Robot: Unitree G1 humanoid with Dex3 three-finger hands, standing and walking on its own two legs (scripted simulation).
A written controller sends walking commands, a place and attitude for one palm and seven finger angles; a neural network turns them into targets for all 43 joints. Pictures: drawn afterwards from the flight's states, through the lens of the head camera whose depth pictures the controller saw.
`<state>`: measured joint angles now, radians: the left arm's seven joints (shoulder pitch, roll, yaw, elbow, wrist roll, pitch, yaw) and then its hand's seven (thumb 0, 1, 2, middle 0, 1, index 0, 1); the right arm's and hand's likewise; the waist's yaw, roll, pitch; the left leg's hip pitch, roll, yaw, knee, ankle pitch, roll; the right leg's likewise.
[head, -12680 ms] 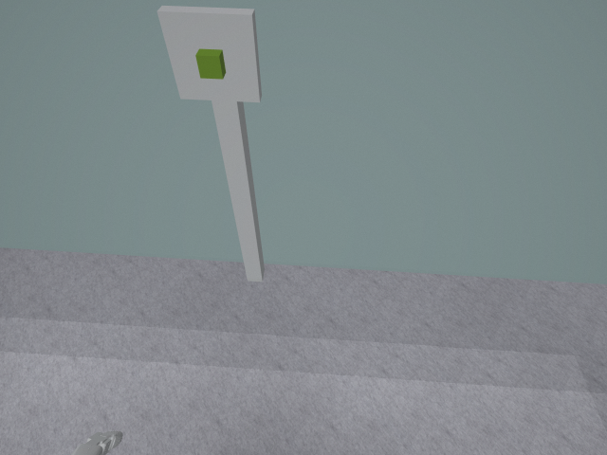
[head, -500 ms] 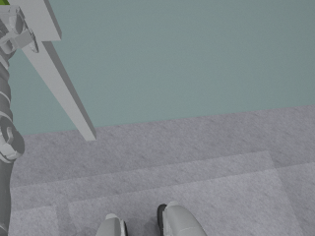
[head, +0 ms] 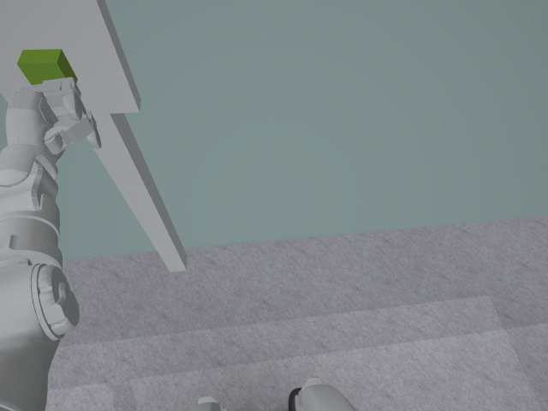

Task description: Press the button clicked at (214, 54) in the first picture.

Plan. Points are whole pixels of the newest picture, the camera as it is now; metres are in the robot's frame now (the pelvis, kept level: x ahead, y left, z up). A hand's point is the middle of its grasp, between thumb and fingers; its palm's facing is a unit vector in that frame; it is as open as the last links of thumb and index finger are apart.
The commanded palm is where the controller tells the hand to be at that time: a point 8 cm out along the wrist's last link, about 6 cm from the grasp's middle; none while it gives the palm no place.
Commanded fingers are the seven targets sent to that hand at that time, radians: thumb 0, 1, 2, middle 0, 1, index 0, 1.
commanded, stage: pull the fist back off the button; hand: left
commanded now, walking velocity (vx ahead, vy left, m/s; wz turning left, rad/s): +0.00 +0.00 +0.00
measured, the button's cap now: (49, 70) +0.56 +0.26 +0.15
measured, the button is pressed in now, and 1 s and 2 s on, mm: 0 0 0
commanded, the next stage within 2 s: draw the hand back to the body in 0.48 s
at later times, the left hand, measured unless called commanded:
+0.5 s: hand (74, 166) +0.42 +0.22 +0.12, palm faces +0.04 -1.00 -0.01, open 3.1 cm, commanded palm +0.40 +0.27 +0.12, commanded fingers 0.00 0.90 0.90 -1.30 -1.50 -1.30 -1.50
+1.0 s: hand (38, 209) +0.34 +0.22 +0.15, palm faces +0.06 -1.00 -0.03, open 3.1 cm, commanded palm +0.30 +0.27 +0.16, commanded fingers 0.00 0.90 0.90 -1.30 -1.50 -1.30 -1.50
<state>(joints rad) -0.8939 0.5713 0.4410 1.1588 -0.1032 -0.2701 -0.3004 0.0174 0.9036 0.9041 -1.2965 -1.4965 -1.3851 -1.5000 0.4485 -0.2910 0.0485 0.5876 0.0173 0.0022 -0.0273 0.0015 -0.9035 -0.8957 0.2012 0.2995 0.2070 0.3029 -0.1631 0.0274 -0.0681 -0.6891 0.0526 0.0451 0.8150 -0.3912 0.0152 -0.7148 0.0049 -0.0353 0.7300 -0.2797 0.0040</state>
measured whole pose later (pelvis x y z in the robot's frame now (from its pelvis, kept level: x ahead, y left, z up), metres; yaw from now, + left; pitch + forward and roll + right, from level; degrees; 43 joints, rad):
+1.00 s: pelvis +0.02 -0.01 +0.02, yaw +2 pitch +3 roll +0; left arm -0.20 0.34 0.33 0.34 -0.29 -0.07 -0.33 0.02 0.90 0.90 -1.30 -1.50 -1.30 -1.50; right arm 0.30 -0.28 0.05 0.58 0.06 -0.07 -0.08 0.01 -0.90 -0.90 0.20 0.30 0.20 0.30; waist -0.01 0.05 -0.04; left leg -0.31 0.03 0.03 0.62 -0.35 0.00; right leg -0.35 -0.02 -0.05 0.60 -0.29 -0.01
